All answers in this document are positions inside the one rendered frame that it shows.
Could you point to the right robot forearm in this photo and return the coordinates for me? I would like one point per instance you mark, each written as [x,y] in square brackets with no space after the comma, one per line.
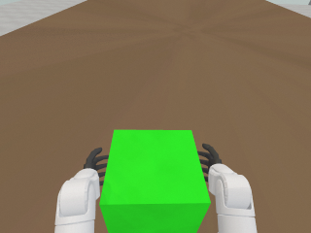
[234,200]

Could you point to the right robot hand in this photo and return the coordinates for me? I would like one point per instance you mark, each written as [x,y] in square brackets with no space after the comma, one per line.
[213,158]

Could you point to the carton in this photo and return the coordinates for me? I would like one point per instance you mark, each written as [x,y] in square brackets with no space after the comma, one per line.
[153,183]

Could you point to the left robot forearm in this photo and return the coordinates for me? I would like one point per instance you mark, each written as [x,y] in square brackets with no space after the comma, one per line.
[76,203]

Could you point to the left robot hand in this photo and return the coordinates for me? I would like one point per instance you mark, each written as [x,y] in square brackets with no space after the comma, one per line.
[92,160]

